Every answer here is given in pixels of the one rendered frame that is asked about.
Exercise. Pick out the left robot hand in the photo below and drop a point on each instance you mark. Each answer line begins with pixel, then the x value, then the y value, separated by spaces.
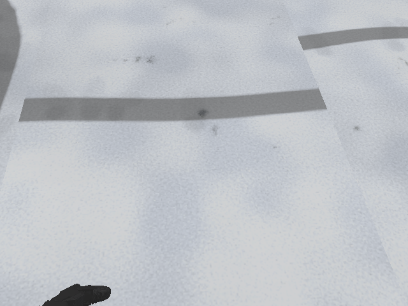
pixel 77 295

